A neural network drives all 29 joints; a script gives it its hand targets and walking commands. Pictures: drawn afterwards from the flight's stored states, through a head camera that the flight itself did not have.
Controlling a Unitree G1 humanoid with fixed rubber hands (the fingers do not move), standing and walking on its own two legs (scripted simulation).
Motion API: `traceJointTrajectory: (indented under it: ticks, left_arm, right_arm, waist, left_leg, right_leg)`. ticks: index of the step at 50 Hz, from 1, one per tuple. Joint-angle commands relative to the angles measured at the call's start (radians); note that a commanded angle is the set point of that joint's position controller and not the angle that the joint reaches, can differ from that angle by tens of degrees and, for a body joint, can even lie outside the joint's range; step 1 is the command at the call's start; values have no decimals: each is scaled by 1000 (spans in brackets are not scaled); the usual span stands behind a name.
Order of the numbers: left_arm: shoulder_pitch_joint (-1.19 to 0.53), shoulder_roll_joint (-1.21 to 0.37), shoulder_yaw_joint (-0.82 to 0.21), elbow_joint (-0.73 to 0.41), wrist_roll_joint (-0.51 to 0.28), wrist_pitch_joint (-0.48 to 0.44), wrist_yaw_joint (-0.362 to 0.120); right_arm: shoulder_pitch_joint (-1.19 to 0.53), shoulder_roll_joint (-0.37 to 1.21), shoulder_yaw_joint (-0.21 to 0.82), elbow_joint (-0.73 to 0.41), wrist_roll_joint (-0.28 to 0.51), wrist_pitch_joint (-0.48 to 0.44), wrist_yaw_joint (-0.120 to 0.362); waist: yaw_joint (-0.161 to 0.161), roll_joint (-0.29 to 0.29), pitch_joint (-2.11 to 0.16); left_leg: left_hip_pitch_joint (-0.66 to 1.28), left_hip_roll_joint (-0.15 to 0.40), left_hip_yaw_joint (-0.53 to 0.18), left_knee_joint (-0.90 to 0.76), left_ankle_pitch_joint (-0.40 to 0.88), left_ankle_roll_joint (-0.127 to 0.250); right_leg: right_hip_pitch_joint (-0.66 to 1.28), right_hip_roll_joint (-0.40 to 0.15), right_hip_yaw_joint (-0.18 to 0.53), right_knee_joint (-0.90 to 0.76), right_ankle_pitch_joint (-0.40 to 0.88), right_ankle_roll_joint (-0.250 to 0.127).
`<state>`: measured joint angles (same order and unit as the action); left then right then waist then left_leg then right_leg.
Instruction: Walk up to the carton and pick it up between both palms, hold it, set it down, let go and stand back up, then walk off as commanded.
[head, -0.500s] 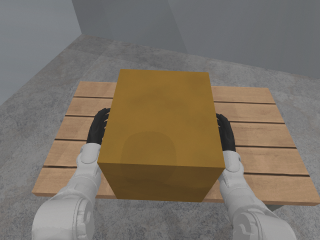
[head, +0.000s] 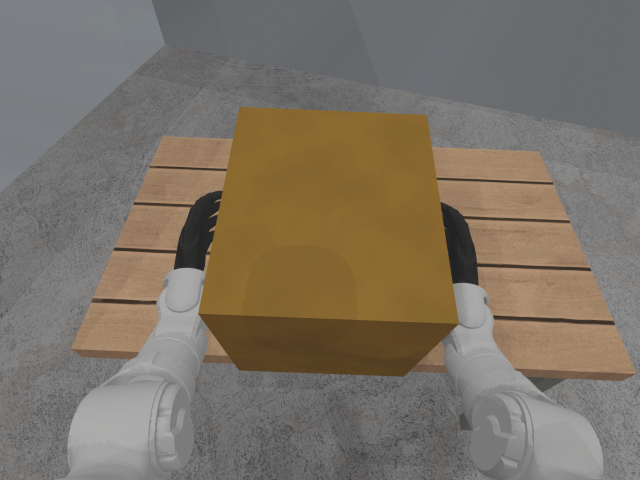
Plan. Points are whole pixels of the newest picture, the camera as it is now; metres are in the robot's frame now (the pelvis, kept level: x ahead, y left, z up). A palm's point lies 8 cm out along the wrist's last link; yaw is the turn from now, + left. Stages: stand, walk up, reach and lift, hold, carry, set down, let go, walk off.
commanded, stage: reach and lift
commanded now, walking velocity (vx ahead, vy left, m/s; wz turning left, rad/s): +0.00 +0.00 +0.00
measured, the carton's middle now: (327, 250) +0.44 +0.00 +0.00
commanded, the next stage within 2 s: none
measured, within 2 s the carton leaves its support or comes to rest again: neither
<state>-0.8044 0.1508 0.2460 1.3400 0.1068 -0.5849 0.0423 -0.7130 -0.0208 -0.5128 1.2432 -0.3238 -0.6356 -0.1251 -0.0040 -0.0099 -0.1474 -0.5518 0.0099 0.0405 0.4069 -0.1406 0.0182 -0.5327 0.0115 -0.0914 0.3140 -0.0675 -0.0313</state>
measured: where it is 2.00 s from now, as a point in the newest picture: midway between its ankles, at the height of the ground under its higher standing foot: outside the picture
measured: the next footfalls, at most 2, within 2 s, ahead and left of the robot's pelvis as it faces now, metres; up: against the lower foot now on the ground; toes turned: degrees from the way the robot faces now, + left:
none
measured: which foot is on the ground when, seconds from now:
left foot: down 0.00-1.00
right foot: down 0.00-1.00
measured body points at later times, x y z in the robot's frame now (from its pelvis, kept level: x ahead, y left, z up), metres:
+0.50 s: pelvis +0.04 +0.00 +0.00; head +0.04 +0.00 +0.45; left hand +0.44 +0.17 +0.10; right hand +0.43 -0.18 +0.10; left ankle +0.02 +0.10 -0.74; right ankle +0.04 -0.10 -0.74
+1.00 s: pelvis +0.02 +0.00 +0.01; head -0.02 +0.03 +0.46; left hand +0.39 +0.18 +0.17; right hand +0.38 -0.17 +0.15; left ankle +0.02 +0.10 -0.74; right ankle +0.04 -0.10 -0.74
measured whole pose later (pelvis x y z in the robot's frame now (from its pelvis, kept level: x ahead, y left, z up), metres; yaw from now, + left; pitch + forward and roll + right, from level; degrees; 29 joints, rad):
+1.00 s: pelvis +0.02 +0.00 +0.01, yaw +1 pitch -7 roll -1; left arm -0.53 0.02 0.25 0.27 0.19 0.47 -0.03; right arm -0.49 -0.05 -0.14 0.54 0.09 0.17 -0.11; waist -0.04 -0.06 0.02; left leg -0.01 0.00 0.03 0.34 -0.20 0.01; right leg 0.00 0.01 -0.09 0.27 -0.15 -0.02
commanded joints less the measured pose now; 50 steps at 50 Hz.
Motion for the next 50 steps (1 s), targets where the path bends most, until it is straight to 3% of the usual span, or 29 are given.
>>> traceJointTrajectory:
  ticks: [1,6,8,10,12,13,15,17,20,21,27,30,32,35,37,42,44,46,47,50]
  left_arm:
    - [-592,-610,-213,-105,84,-37,-114]
    - [-600,-629,-273,-165,42,-16,-106]
    - [-587,-648,-304,-181,16,-9,-105]
    - [-586,-666,-344,-216,-19,7,-99]
    - [-573,-700,-406,-272,-59,12,-94]
    - [-576,-708,-421,-287,-70,22,-95]
    - [-590,-736,-486,-404,-100,34,-86]
    - [-539,-759,-519,-448,-107,80,-84]
    - [-564,-771,-572,-609,-131,153,-88]
    - [-483,-780,-588,-628,-137,201,-87]
    - [-412,-691,-501,-850,-81,495,-138]
    - [-383,-714,-538,-1050,-92,645,-144]
    - [-368,-711,-530,-1135,-85,732,-142]
    - [-290,-700,-503,-1150,-60,844,-158]
    - [-254,-680,-478,-1152,-39,894,-178]
    - [-198,-648,-387,-1140,9,990,-216]
    - [-228,-655,-376,-1141,19,1010,-220]
    - [-270,-668,-430,-1181,-4,1024,-211]
    - [-275,-693,-455,-1196,-18,1033,-200]
    - [-302,-712,-484,-1246,-25,1040,-176]
  right_arm:
    - [-572,566,330,-62,-154,-30,161]
    - [-605,586,412,-124,-105,11,159]
    - [-604,585,454,-141,-73,25,155]
    - [-628,614,535,-170,-12,60,155]
    - [-624,635,616,-238,60,84,153]
    - [-630,644,652,-263,93,103,152]
    - [-609,694,747,-332,177,147,145]
    - [-578,691,800,-398,248,206,138]
    - [-559,716,882,-535,338,308,113]
    - [-491,707,913,-566,371,357,106]
    - [-395,589,898,-739,453,581,59]
    - [-389,517,900,-867,486,644,63]
    - [-391,486,883,-919,496,673,72]
    - [-412,445,833,-986,483,703,82]
    - [-422,419,793,-985,469,720,91]
    - [-442,410,753,-971,446,744,110]
    - [-484,421,733,-963,434,740,117]
    - [-527,409,724,-983,440,730,125]
    - [-572,418,736,-1020,448,724,131]
    - [-575,422,721,-1030,446,720,148]
  waist:
    - [1,44,-582]
    - [2,36,-661]
    - [-14,39,-685]
    - [0,27,-713]
    - [-21,25,-754]
    - [-11,24,-757]
    - [-12,31,-794]
    - [-17,36,-735]
    - [-36,10,-680]
    - [-31,13,-624]
    - [-53,9,-317]
    - [-68,73,-301]
    - [-58,99,-279]
    - [-61,76,-230]
    - [-71,52,-190]
    - [-30,-9,-109]
    - [-22,-3,-102]
    - [-50,37,-142]
    - [-39,36,-165]
    - [-50,74,-215]
  left_leg:
    - [168,16,23,-65,46,-44]
    - [156,7,19,-41,129,-49]
    - [153,4,3,-32,167,-50]
    - [142,0,2,-13,215,-49]
    - [153,-5,-21,1,264,-47]
    - [149,-10,-22,4,284,-46]
    - [178,-20,-32,14,338,-48]
    - [199,-26,-42,12,357,-50]
    - [229,-36,-61,1,343,-46]
    - [255,-40,-68,-9,349,-46]
    - [369,-38,-96,-69,351,-45]
    - [484,-28,-104,-60,522,-79]
    - [542,-26,-97,-44,583,-95]
    - [601,-14,-88,-36,621,-103]
    - [604,-15,-79,-49,578,-98]
    - [563,-13,-53,-91,433,-72]
    - [550,-17,-44,-106,361,-66]
    - [558,-8,-55,-99,367,-81]
    - [562,-9,-57,-96,366,-81]
    - [607,-4,-67,-83,379,-88]
  right_leg:
    - [375,-15,33,14,13,12]
    - [447,-12,46,47,141,17]
    - [472,-9,49,60,209,18]
    - [505,-8,61,76,268,25]
    - [542,-7,71,88,344,28]
    - [556,-6,80,95,370,33]
    - [591,-5,95,101,431,39]
    - [626,-8,106,98,459,43]
    - [665,-14,128,96,481,53]
    - [678,-15,135,84,490,51]
    - [715,-16,129,12,370,44]
    - [669,16,90,-13,343,23]
    - [627,30,74,-31,304,15]
    - [605,47,53,-46,258,11]
    - [615,43,48,-48,234,16]
    - [660,31,51,-52,176,25]
    - [656,28,46,-50,138,26]
    - [641,33,32,-41,129,23]
    - [625,35,29,-42,114,21]
    - [590,42,21,-40,98,16]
